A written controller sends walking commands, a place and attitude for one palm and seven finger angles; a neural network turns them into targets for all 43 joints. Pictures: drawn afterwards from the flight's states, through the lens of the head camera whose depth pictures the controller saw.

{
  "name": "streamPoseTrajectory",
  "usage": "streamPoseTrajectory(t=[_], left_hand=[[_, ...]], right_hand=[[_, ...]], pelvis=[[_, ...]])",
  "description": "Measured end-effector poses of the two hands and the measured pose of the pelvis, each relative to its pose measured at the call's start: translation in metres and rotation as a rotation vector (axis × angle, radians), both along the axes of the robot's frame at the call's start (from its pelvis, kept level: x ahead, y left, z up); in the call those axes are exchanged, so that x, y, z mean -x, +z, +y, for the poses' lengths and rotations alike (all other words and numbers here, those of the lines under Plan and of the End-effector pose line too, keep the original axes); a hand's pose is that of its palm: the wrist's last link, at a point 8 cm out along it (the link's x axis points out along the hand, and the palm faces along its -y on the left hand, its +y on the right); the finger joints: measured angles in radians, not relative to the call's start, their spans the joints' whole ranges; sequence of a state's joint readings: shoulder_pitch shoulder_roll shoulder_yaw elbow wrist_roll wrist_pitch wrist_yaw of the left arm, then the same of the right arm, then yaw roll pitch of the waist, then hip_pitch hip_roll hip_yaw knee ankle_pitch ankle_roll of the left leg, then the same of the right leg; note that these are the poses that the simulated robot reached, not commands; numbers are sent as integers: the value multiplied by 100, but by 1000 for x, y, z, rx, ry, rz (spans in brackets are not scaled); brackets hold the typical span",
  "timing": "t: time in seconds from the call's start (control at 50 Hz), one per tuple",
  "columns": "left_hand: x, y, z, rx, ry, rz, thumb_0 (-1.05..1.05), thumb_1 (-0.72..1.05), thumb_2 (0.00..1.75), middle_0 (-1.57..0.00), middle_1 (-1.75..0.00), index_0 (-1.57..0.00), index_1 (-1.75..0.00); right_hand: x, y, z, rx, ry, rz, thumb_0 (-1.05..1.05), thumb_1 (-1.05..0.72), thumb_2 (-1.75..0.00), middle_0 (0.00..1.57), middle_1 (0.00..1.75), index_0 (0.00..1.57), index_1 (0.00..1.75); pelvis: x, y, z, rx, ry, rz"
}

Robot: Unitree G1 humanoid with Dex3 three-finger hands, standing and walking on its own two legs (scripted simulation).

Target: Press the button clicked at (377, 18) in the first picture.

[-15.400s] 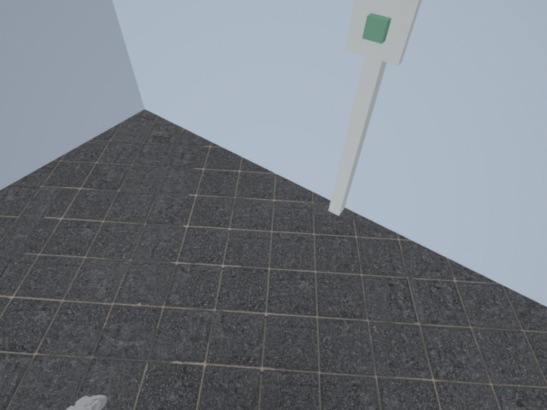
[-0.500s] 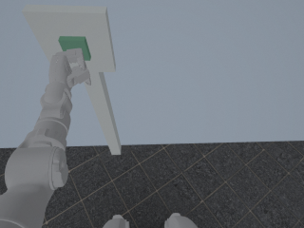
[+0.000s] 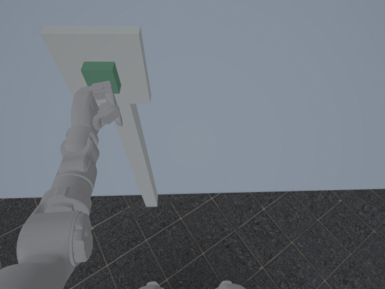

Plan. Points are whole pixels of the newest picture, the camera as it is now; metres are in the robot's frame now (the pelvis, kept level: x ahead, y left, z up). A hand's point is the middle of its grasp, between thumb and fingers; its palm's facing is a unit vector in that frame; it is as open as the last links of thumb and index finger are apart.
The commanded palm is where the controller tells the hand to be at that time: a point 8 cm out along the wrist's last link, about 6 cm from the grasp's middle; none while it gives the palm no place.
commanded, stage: pull the fist back off the button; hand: left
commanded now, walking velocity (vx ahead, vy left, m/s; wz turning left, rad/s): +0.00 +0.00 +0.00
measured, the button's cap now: (102, 77) +0.52 +0.18 +0.14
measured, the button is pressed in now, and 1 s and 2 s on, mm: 0 0 0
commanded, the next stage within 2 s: draw the hand back to the body in 0.54 s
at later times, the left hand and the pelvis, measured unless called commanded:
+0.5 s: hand (113, 136) +0.39 +0.15 +0.10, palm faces +0.02 -1.00 +0.00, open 3.1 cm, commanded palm +0.37 +0.20 +0.11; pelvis +0.04 +0.00 +0.01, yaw +0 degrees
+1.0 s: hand (85, 155) +0.33 +0.18 +0.13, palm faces +0.05 -1.00 -0.02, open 3.1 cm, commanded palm +0.29 +0.23 +0.14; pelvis +0.03 -0.01 +0.02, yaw +0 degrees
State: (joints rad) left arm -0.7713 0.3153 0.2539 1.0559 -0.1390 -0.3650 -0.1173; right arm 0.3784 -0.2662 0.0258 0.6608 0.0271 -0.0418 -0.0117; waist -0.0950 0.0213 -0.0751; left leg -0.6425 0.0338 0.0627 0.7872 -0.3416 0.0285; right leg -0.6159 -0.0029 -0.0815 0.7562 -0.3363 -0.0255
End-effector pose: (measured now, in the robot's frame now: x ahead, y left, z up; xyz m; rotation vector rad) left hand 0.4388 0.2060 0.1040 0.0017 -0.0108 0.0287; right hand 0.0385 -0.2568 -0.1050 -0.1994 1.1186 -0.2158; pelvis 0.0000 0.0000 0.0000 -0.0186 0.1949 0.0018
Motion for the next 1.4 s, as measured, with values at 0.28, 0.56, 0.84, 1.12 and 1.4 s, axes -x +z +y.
streamPoseTrajectory(t=[0.28, 0.56, 0.84, 1.12, 1.4], left_hand=[[29, -3, 3, -1, -8, -8, 1, 90, 91, -130, -150, -130, -150], [75, -2, -3, -11, -6, -4, 2, 90, 90, -130, -150, -130, -150], [95, 20, 7, -15, -9, -32, 2, 90, 90, -130, -150, -130, -150], [158, 42, 27, -29, 11, -41, 2, 91, 90, -130, -150, -130, -150], [214, 64, 46, -269, 267, -59, 2, 90, 90, -130, -150, -130, -150]], right_hand=[[-70, 14, 4, -26, 18, -144, 0, -91, -90, 20, 29, 20, 29], [-138, 30, 14, -43, 109, -290, 1, -91, -90, 20, 29, 20, 29], [-134, 35, 11, -59, 100, -324, 1, -91, -90, 20, 29, 20, 30], [-148, 54, 14, -40, 132, -442, 1, -91, -90, 20, 29, 20, 29], [-163, 69, 38, -38, 199, -458, 1, -91, -90, 20, 29, 20, 30]], pelvis=[[-25, 9, -1, -6, -15, -40], [-34, 14, -6, -13, 9, -86], [-32, 18, -11, -18, 0, -122], [-23, 24, -11, -16, 16, -187], [-19, 36, -5, -14, 10, -261]])
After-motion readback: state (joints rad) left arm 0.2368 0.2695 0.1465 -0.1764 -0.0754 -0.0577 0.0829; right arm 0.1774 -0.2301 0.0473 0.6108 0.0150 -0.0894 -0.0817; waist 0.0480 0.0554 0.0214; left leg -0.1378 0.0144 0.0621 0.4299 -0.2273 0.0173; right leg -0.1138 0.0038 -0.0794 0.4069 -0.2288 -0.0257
